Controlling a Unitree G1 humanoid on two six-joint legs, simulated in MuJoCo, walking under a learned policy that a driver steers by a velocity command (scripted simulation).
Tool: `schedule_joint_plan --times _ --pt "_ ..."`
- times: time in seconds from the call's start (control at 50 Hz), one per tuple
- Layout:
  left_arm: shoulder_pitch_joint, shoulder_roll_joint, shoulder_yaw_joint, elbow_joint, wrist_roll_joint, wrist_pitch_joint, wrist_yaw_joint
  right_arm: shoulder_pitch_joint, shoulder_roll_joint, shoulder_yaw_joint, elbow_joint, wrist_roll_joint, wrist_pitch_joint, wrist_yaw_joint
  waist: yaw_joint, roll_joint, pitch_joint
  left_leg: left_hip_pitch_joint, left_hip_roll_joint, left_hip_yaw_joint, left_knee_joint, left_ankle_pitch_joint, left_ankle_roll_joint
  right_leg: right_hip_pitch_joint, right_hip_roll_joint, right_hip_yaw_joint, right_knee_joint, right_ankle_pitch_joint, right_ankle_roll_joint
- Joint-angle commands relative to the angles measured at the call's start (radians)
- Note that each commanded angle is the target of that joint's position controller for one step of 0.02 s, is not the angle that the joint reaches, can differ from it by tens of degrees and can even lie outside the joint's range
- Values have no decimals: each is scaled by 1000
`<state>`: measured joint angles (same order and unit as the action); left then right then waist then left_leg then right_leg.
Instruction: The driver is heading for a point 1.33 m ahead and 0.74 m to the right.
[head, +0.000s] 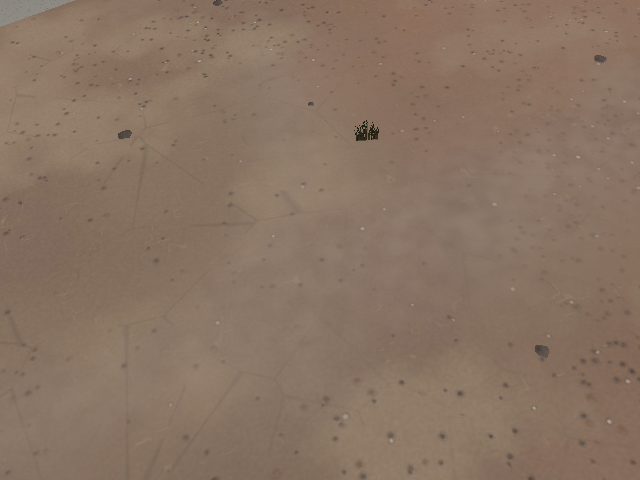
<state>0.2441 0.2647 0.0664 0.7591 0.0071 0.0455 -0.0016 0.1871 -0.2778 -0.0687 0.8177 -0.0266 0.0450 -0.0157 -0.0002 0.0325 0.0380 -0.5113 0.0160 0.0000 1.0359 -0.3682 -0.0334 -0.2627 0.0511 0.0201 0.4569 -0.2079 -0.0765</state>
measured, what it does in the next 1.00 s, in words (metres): steps on the spot, turning right: left foot, then right foot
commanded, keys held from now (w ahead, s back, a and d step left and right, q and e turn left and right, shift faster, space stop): e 1.00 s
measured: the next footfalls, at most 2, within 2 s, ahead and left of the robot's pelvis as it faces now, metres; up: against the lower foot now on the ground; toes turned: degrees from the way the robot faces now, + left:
left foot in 0.30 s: +0.06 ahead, +0.12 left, +0.00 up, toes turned -14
right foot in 0.74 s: -0.04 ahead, -0.07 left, +0.00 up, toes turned -28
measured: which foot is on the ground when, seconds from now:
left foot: up 0.00-0.28, down 0.30-0.74, up 0.76-1.00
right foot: down 0.00-0.30, up 0.32-0.72, down 0.74-1.00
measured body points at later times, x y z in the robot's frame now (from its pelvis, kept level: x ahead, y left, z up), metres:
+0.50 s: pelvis -0.01 +0.04 +0.00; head +0.03 +0.06 +0.45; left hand +0.17 +0.29 -0.13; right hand +0.04 -0.26 -0.09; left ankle +0.02 +0.13 -0.74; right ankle -0.07 -0.07 -0.66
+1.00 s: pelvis -0.04 +0.01 +0.00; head -0.02 -0.04 +0.45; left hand +0.22 +0.17 -0.09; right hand -0.11 -0.29 -0.13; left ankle +0.04 +0.14 -0.67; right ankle -0.08 -0.05 -0.74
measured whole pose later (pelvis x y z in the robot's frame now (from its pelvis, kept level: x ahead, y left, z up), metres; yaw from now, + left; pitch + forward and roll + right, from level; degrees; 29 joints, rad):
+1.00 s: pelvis -0.04 +0.01 +0.00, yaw -35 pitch +0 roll +1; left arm 0.22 0.30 0.06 0.71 0.00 0.04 -0.01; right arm 0.19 -0.32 -0.06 0.74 -0.02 0.07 0.00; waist 0.00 0.04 0.08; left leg -0.48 0.03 -0.03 1.01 -0.38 -0.05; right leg -0.21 0.10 0.10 0.42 -0.20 -0.08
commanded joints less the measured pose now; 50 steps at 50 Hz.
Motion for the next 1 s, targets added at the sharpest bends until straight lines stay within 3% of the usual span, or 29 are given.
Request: schedule_joint_plan --times 0.02,0.16,0.22,0.26,0.28,0.3,0.32,0.34,0.36,0.38,0.4,0.44,0.52,0.64,0.7,0.72,0.74,0.76,0.78,0.8,0.84,0.86,0.88,0.92,1.0 --pt "13 155 39 -63 -3 -18 4 -4 -60 -13 -62 6 -5 -2 8 -124 -83 -92 -1 -31 -24 5 -14 177 -233 275 -137 314 -154" --pt "25 190 53 -76 11 -6 -1 -39 -65 -2 -105 16 -12 -14 40 -154 -82 27 -39 -43 -239 -53 -1 132 -228 391 -109 259 -175" --pt "-14 195 57 -86 12 -2 -10 -5 -73 0 -115 26 -23 -18 23 -165 -96 135 -66 -42 -347 -58 19 91 -210 445 -87 311 -149" --pt "-62 192 57 -92 4 2 -13 58 -67 3 -108 28 -32 -24 -20 -158 -100 266 -81 -37 -527 21 37 35 -171 458 -59 283 -100" --pt "-88 178 53 -99 -6 3 -11 101 -78 1 -100 22 -40 -32 -48 -134 -97 373 -53 -55 -680 108 48 -37 -128 440 -25 187 -49" --pt "-63 120 38 -111 -12 -2 -8 106 -162 -15 -107 5 -45 -42 -28 21 -95 454 141 -237 -808 40 93 -149 -37 340 111 -37 17" --pt "-10 82 31 -115 -10 -5 0 7 -252 -30 -147 4 -40 -41 13 226 -62 441 362 -497 -867 119 194 -310 149 107 311 -334 59" --pt "-16 174 51 -102 30 -1 2 17 -212 -25 -147 -6 -36 -32 6 145 -56 332 401 -459 -814 264 272 -265 61 96 517 -372 68" --pt "-7 183 60 -82 26 3 -5 -25 -137 -4 -159 2 -37 -26 33 77 -38 298 339 -366 -796 324 267 -240 46 107 597 -319 69" --pt "16 171 60 -61 24 10 -12 -72 -103 6 -167 5 -37 -22 53 55 -12 278 267 -254 -782 354 235 -232 37 94 659 -256 78" --pt "32 166 60 -52 21 17 -23 -95 -97 8 -177 5 -38 -25 61 86 -25 313 218 -183 -770 370 210 -248 34 79 699 -207 90" --pt "27 153 53 -49 12 24 -38 -62 -100 8 -178 3 -40 -29 32 107 -38 383 194 -107 -740 499 215 -281 27 47 707 -191 121" --pt "-56 126 37 -80 7 34 -46 40 -126 -6 -150 4 -40 -29 -31 110 -52 513 243 -89 -711 552 243 -313 -4 19 581 -213 147" --pt "-89 106 18 -112 -5 35 -53 24 -165 -23 -141 -3 -39 -3 -36 153 -64 435 269 -8 -664 566 231 -115 -29 -70 323 -257 107" --pt "-64 106 17 -116 -7 24 -50 14 -185 -30 -135 6 -33 7 -13 148 -79 409 279 18 -594 552 199 -20 -19 -103 157 -193 73" --pt "-33 103 16 -107 2 16 -44 3 -185 -31 -132 16 -30 8 16 119 -84 362 266 54 -533 489 159 60 -8 -107 24 -85 57" --pt "-6 133 22 -99 17 2 -32 37 -172 -30 -120 15 -27 10 31 25 -91 272 236 99 -424 355 95 161 -34 -17 -104 17 40" --pt "13 245 42 -112 27 -14 -19 75 -96 -13 -146 -1 -18 15 8 -264 -94 32 120 187 -150 -94 20 285 -307 356 -182 221 -18" --pt "71 331 70 -108 7 -17 -22 -33 -84 0 -205 -1 2 -2 68 -318 -68 -86 -9 69 -15 -289 2 205 -440 513 -142 505 -183" --pt "81 274 60 -100 -1 -16 -21 -44 -116 -6 -193 2 11 -6 66 -184 -60 -98 24 -3 72 -248 2 222 -396 434 -127 519 -213" --pt "-42 199 34 -112 0 -8 -10 -19 -124 -12 -161 19 1 2 3 -141 -12 -80 43 -36 46 -87 6 170 -265 301 -137 407 -151" --pt "-67 186 30 -118 -6 -8 -2 -4 -139 -18 -152 7 -1 5 -4 -161 -21 -69 39 -28 41 -43 0 180 -231 276 -135 421 -135" --pt "-65 177 26 -119 -6 -8 -1 20 -142 -19 -138 -1 -1 9 -7 -162 -52 -48 27 -23 54 -19 -7 191 -211 262 -128 460 -133" --pt "-36 187 29 -112 -7 -14 -4 25 -130 -17 -135 3 4 13 -2 -131 -79 -44 16 -24 42 -3 -15 207 -207 271 -123 461 -135" --pt "10 202 36 -98 0 -14 -5 -16 -117 -12 -148 5 14 6 24 -146 -56 -69 5 -37 -63 -10 -21 206 -205 341 -135 314 -150"
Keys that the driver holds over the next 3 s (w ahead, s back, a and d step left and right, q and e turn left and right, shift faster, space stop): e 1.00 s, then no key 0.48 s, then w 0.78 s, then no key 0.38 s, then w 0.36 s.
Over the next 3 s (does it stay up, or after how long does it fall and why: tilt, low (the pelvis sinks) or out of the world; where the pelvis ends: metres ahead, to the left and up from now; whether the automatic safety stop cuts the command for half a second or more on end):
stays up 0.37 -0.32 0.01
